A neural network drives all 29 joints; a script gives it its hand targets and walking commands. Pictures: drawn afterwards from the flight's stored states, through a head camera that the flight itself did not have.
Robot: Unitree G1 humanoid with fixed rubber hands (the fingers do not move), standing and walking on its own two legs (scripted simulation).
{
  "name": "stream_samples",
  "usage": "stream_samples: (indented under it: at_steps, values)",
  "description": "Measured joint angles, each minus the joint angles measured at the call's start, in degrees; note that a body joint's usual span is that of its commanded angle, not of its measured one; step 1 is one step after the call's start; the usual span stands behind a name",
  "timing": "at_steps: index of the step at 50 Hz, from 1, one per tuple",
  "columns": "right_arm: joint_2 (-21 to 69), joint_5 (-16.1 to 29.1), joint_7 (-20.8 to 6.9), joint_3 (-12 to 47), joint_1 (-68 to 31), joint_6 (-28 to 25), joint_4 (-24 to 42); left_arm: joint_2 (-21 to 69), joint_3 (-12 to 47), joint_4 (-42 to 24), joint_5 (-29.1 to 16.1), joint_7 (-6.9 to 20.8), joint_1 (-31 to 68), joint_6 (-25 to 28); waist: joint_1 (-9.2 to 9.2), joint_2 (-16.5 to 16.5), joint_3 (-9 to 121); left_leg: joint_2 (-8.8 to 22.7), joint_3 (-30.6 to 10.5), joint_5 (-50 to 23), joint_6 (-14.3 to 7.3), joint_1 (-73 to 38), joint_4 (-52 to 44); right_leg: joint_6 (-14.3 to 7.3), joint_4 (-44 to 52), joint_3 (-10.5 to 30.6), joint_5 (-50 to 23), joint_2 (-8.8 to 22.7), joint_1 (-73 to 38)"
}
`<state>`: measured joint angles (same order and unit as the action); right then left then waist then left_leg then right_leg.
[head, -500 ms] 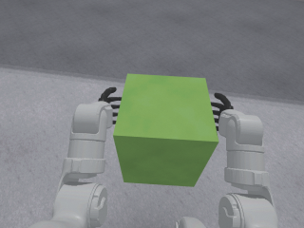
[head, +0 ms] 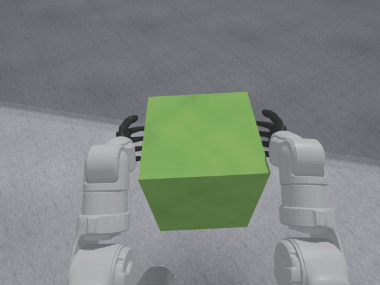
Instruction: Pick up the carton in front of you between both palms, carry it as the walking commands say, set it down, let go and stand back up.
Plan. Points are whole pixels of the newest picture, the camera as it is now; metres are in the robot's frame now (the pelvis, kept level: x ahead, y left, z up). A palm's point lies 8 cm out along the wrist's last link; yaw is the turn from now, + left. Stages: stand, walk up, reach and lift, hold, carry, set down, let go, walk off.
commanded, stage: carry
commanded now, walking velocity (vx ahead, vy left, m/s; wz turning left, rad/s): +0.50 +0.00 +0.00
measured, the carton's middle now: (200, 166) +0.36 +0.02 +0.01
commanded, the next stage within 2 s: none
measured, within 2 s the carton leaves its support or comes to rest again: neither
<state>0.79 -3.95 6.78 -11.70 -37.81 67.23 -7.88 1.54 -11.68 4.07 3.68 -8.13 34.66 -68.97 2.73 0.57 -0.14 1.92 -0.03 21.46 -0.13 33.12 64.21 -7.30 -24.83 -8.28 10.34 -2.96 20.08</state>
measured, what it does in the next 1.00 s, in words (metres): walks ahead: left foot, then right foot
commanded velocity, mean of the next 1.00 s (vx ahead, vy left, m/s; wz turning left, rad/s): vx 0.50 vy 0.00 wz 0.00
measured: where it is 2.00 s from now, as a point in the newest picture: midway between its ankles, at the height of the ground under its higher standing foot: (203, 112)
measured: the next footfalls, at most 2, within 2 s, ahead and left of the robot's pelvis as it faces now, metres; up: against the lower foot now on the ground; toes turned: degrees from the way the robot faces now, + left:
left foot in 0.30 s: +0.36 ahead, +0.13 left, +0.00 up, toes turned +5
right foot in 0.78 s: +0.66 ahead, -0.10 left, +0.00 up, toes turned -12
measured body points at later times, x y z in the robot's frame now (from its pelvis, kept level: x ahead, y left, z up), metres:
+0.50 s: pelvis +0.31 +0.06 +0.01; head +0.33 +0.07 +0.46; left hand +0.64 +0.18 +0.08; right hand +0.61 -0.12 +0.08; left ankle +0.32 +0.12 -0.74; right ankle +0.28 -0.07 -0.67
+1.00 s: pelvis +0.61 -0.01 +0.01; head +0.59 -0.02 +0.46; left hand +0.87 +0.14 +0.07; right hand +0.88 -0.16 +0.07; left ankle +0.62 +0.13 -0.68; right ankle +0.62 -0.09 -0.74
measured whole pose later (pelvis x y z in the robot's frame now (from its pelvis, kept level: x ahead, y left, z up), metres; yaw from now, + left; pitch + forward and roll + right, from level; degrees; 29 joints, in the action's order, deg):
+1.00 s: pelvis +0.61 -0.01 +0.01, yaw +0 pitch +4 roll +0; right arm 7.4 -7.6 4.0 -5.7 -7.3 69.0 15.4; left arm 7.4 -5.0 -15.1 6.7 -4.5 6.5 -69.2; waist 1.5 -1.0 7.9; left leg 5.8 4.5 16.2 0.7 30.5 54.2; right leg -3.7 -20.7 -12.1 10.3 1.2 14.4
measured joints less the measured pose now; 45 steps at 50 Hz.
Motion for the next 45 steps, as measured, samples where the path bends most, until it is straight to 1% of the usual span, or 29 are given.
stream_samples:
  at_steps: [3,6,9,13,14,15,16,17,18,19,20,21,23,26,27,28,29,32,35,37,38,39,40,41,42,43,44,45]
  values:
    - [0.64,-0.68,0.09,-0.19,0.65,0.2,2.92,-0.26,-0.09,-1.07,-1.1,-0.19,0.3,0.53,0.74,-0.04,-0.17,1.57,0.44,-2.7,0.49,4.37,-7.04,0.52,2.11,0.69,1.64,0.55,-3.58]
    - [0.79,-0.91,0.23,-0.44,0.88,0.52,5.51,-0.32,-0.29,-1.69,-1.66,-0.25,1.43,0.79,0.76,-0.34,0.24,2.16,1.62,-7.39,0.55,6.17,-14.31,1.41,3.79,1.45,3.65,1.01,-7.25]
    - [0.67,-0.9,0.31,-0.72,1.03,1.05,6.77,-0.11,-0.43,-1.54,-1.49,-0.12,2.42,0.6,0.3,-0.67,1.53,1.7,3.26,-12.27,0.18,5.39,-21.56,2.58,4.79,2.2,6.44,1.38,-11.12]
    - [0.7,-0.82,0.31,-1.11,1.83,2.18,6.73,0.59,-0.31,-0.98,-0.15,0.45,2.17,-0.44,-0.68,-0.75,4.18,-0.27,6.7,-18.2,-0.86,-0.05,-33.32,4.42,4.06,2.9,11.92,2.0,-16.46]
    - [0.86,-0.9,0.3,-1.07,1.92,2.4,6.29,0.66,-0.32,-1.06,0.22,0.65,1.71,-0.84,-1.05,-0.68,4.73,-0.91,8.02,-19.56,-1.23,-2.62,-36.79,4.91,1.92,2.83,13.96,2.34,-17.22]
    - [1.15,-1.07,0.3,-0.9,1.95,2.52,5.62,0.56,-0.34,-1.24,0.52,0.9,1.06,-1.24,-1.4,-0.71,5.32,-1.25,8.98,-19.93,-1.77,-5.29,-39.07,5.44,-2.22,2.55,16.24,2.71,-17.07]
    - [1.76,-1.46,0.29,-0.7,2.34,2.08,4.96,0.18,-0.29,-1.21,0.64,1.2,0.42,-1.33,-2.09,0.48,5.54,-1.9,9.86,-18.16,-2.82,-5.66,-37.26,5.94,-9.12,2.59,16.59,4.12,-14.96]
    - [2.37,-1.89,0.2,-0.46,2.82,1.72,4.23,-0.04,-0.49,-1.29,0.29,2.15,-0.47,-1.53,-2.79,1.04,5.48,-2.15,10.31,-15.69,-3.82,-5.84,-35.16,6.51,-17.95,3.97,15.95,4.29,-11.56]
    - [2.88,-2.21,0.16,-0.27,3.79,1.66,4.02,0.04,-0.49,-1.51,0.38,2.49,-1.67,-1.78,-3.26,0.95,5.35,-2.06,10.41,-13.7,-4.52,-6.55,-34.33,6.73,-26.6,5.3,16.32,3.66,-7.69]
    - [3.35,-2.41,0.13,-0.16,5.28,1.86,4.44,0.46,-0.36,-1.94,0.68,2.64,-3.08,-2.06,-3.54,0.6,5.19,-1.88,10.35,-12.45,-4.88,-7.79,-34.69,6.67,-33.23,5.86,16.12,3.14,-4.01]
    - [3.78,-2.46,0.09,-0.13,7.16,2.16,5.47,1.18,-0.2,-2.7,1.09,2.71,-4.61,-2.36,-3.7,0.22,5.0,-1.66,10.18,-12.27,-4.39,-9.36,-35.96,6.61,-37.13,5.78,15.01,3.04,-0.74]
    - [4.21,-2.42,0.05,-0.17,9.23,2.39,6.97,2.06,-0.03,-3.81,1.58,2.75,-6.24,-2.56,-3.81,-0.08,4.79,-1.56,10.06,-12.1,-4.27,-11.03,-37.56,6.7,-38.4,5.45,13.45,3.39,2.1]
    - [5.23,-2.27,-0.07,-0.37,13.27,2.44,10.79,3.97,0.34,-7.08,2.5,2.8,-9.66,-2.53,-4.08,-0.6,4.22,-1.36,9.74,-11.81,-4.37,-14.4,-40.97,7.2,-35.9,4.8,10.77,4.5,6.57]
    - [7.14,-2.17,-0.62,-0.69,18.87,1.4,17.41,6.82,1.09,-13.58,3.59,2.94,-15.12,-1.41,-4.43,-1.03,3.65,-1.03,9.09,-11.11,-4.15,-19.01,-45.08,8.31,-28.17,4.35,8.14,6.0,11.15]
    - [7.84,-2.18,-0.93,-0.73,20.6,0.93,19.55,7.72,1.36,-15.92,3.86,3.0,-17.04,-0.93,-4.45,-1.04,3.68,-0.94,8.91,-10.66,-3.96,-20.48,-46.13,8.62,-25.44,4.18,6.88,6.43,12.23]
    - [8.33,-1.62,-2.02,-0.41,22.15,0.64,21.55,7.85,2.04,-17.99,3.89,3.31,-18.83,-0.5,-4.46,-0.98,3.73,-0.89,8.79,-10.1,-3.71,-21.99,-47.02,8.86,-22.75,3.95,5.4,6.81,13.04]
    - [8.03,-1.55,-2.23,0.76,23.41,0.41,23.02,7.34,3.23,-19.67,3.71,3.41,-20.29,-0.3,-4.37,-0.87,3.86,-0.87,8.71,-9.41,-3.43,-23.5,-47.74,9.0,-20.2,3.61,3.79,7.15,13.64]
    - [7.29,-1.53,-2.45,3.45,25.98,0.48,25.76,6.41,5.27,-23.21,3.42,3.47,-23.54,-0.44,-3.84,-0.55,5.11,-0.86,8.58,-6.79,-2.44,-28.12,-49.43,8.97,-13.41,2.21,-1.23,7.54,14.2]
    - [7.05,-1.87,-2.6,4.98,27.39,1.32,26.87,6.11,5.88,-25.05,3.3,3.46,-25.56,-1.34,-3.38,-0.52,6.94,-0.78,8.45,-3.24,-1.15,-32.89,-50.08,8.32,-7.73,0.39,-5.06,6.99,12.74]
    - [6.98,-2.22,-2.67,5.53,27.9,2.0,27.04,6.03,5.94,-25.29,3.21,3.47,-26.17,-1.97,-3.3,-0.81,8.06,-0.49,8.12,0.03,-0.11,-35.72,-48.95,7.43,-3.95,-1.17,-6.49,6.26,10.34]
    - [6.95,-2.41,-2.69,5.6,28.04,2.36,27.04,6.02,5.95,-25.05,3.18,3.48,-26.16,-2.24,-3.24,-1.09,8.5,-0.07,7.92,2.34,0.47,-36.61,-46.9,6.95,-1.89,-2.27,-6.45,5.67,8.46]
    - [6.89,-2.61,-2.71,5.48,28.11,2.63,26.94,6.06,5.98,-24.42,3.16,3.52,-25.91,-2.36,-3.21,-1.48,8.91,0.65,7.88,5.21,1.0,-36.54,-42.89,5.9,-0.91,-3.11,-6.61,5.08,6.66]
    - [6.74,-2.75,-2.73,4.98,28.12,2.71,26.33,6.12,6.27,-22.84,3.24,3.55,-25.59,-1.92,-2.89,-2.75,9.26,2.31,7.76,6.28,1.24,-34.3,-35.8,4.12,-3.31,-3.94,-5.96,4.44,6.7]
    - [6.6,-2.86,-2.75,4.45,28.28,2.8,25.55,6.18,6.53,-20.97,3.37,3.58,-25.12,-1.6,-2.39,-3.25,9.41,2.84,6.4,5.67,1.31,-30.36,-26.21,3.06,-5.62,-4.42,-4.0,4.29,6.78]
    - [6.51,-2.99,-2.77,4.12,28.5,2.89,24.72,6.2,6.67,-19.41,3.47,3.6,-24.86,-1.49,-2.08,-3.09,9.32,2.3,4.59,5.68,1.23,-25.64,-16.29,2.56,-6.52,-4.59,-2.21,4.46,6.25]
    - [6.58,-3.14,-2.78,3.96,28.79,2.98,24.0,6.2,6.72,-18.36,3.52,3.61,-24.96,-1.49,-1.9,-2.74,9.06,1.63,3.5,5.38,0.89,-21.05,-8.09,2.46,-6.18,-4.62,-1.05,4.63,5.15]
    - [6.82,-3.36,-2.78,3.94,29.13,3.0,23.47,6.15,6.69,-17.86,3.49,3.63,-25.42,-1.49,-1.77,-2.4,8.78,1.31,3.18,4.29,0.49,-16.94,-2.68,2.94,-5.01,-4.54,-0.75,4.73,3.71]
    - [6.81,-3.5,-2.79,4.31,29.47,2.96,23.08,6.08,6.69,-17.73,3.41,3.65,-26.06,-1.41,-1.66,-2.23,8.52,1.47,3.23,2.56,0.23,-13.42,-0.22,3.2,-3.48,-4.48,-0.66,4.65,2.13]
